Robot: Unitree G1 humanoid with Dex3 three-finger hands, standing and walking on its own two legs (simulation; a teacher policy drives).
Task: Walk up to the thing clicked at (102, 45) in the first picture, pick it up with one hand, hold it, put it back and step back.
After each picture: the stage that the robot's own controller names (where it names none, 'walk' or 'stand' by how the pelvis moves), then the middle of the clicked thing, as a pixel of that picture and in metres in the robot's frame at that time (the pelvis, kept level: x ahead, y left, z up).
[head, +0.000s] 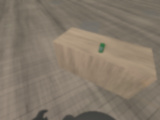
stand; (101, 48) +0.89 -0.13 -0.12
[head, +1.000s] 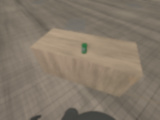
walk; (84, 48) +0.78 +0.12 -0.09
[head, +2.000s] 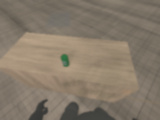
walk; (65, 60) +0.50 +0.25 -0.08
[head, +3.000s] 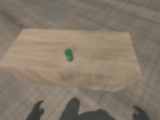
walk; (69, 55) +0.54 +0.20 -0.10
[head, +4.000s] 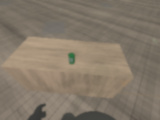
stand; (71, 58) +0.61 +0.19 -0.10
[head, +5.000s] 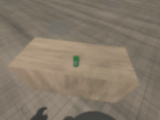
stand; (76, 61) +0.59 +0.15 -0.12
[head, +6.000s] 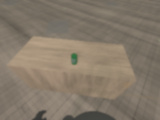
stand; (74, 59) +0.61 +0.17 -0.12
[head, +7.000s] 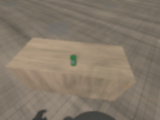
stand; (73, 60) +0.60 +0.18 -0.12
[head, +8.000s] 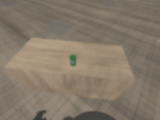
stand; (73, 60) +0.60 +0.18 -0.12
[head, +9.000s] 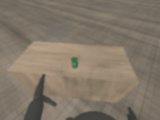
rise first; (74, 62) +0.58 +0.18 -0.11
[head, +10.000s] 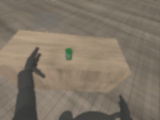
go down; (68, 54) +0.62 +0.16 -0.08
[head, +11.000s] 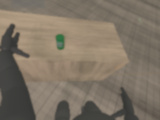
go down; (60, 42) +0.62 +0.18 -0.03
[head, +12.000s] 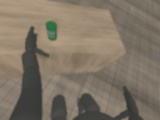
close in; (51, 31) +0.62 +0.19 +0.00
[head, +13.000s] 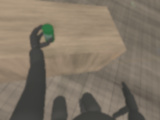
close; (49, 34) +0.61 +0.18 +0.01
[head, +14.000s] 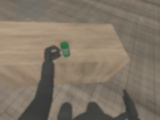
close; (65, 49) +0.57 +0.14 -0.02
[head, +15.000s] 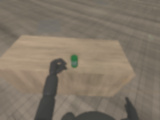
lift; (74, 61) +0.54 +0.13 -0.05
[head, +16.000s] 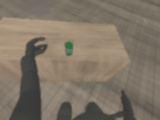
lift; (68, 49) +0.59 +0.12 -0.05
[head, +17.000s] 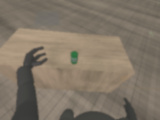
close; (74, 57) +0.56 +0.12 -0.06
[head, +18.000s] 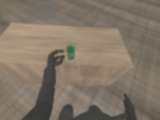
hold; (70, 53) +0.57 +0.13 -0.06
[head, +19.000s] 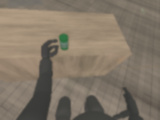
hold; (64, 42) +0.58 +0.13 +0.00
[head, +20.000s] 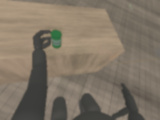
close; (56, 39) +0.58 +0.13 +0.01
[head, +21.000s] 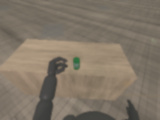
lift; (76, 63) +0.55 +0.12 -0.06
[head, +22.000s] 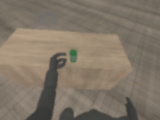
close; (73, 56) +0.57 +0.13 -0.07
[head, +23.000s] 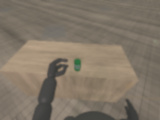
stand; (77, 65) +0.54 +0.12 -0.07
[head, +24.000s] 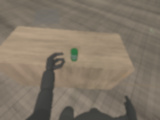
hold; (74, 55) +0.57 +0.12 -0.06
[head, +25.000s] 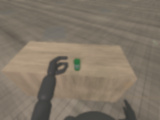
crouch; (77, 64) +0.55 +0.12 -0.07
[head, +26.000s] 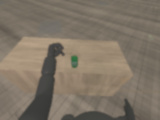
crouch; (74, 61) +0.56 +0.13 -0.08
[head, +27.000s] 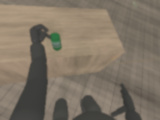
lower; (56, 42) +0.57 +0.14 -0.02
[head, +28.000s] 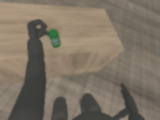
lower; (54, 39) +0.59 +0.14 +0.01
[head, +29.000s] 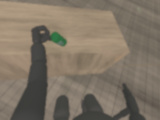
lower; (59, 39) +0.58 +0.15 +0.02
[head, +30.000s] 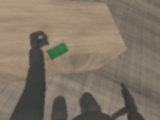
lower; (57, 51) +0.49 +0.12 -0.02
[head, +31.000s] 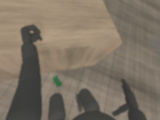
loosen; (57, 81) +0.38 +0.11 -0.56
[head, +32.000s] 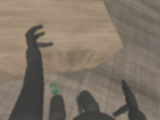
open; (53, 89) +0.30 +0.16 -0.61
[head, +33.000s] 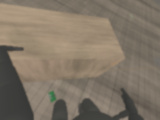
sink last; (52, 96) +0.26 +0.21 -0.65
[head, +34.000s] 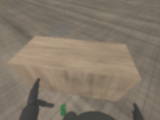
stand; (63, 110) +0.26 +0.28 -0.69
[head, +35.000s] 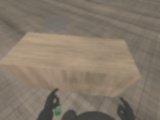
stand; (57, 109) +0.21 +0.32 -0.68
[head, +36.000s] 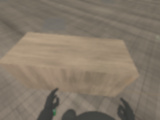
stand; (53, 110) +0.21 +0.37 -0.68
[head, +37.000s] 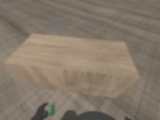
stand; (51, 110) +0.20 +0.41 -0.71
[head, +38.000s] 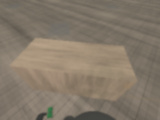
stand; (50, 112) +0.19 +0.44 -0.75
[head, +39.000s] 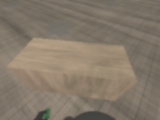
stand; (47, 113) +0.16 +0.47 -0.75
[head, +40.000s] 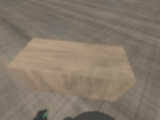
stand; (44, 114) +0.16 +0.50 -0.75
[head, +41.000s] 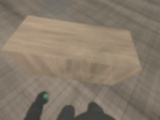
walk; (45, 97) +0.21 +0.45 -0.73
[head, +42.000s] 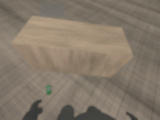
walk; (48, 90) +0.34 +0.46 -0.73
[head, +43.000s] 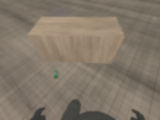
walk; (55, 74) +0.63 +0.59 -0.72
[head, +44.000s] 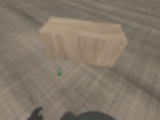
stand; (59, 72) +0.77 +0.48 -0.73
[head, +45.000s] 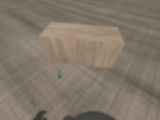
stand; (59, 74) +0.78 +0.50 -0.75
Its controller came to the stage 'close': yes
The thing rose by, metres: 0.01
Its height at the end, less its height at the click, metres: -0.63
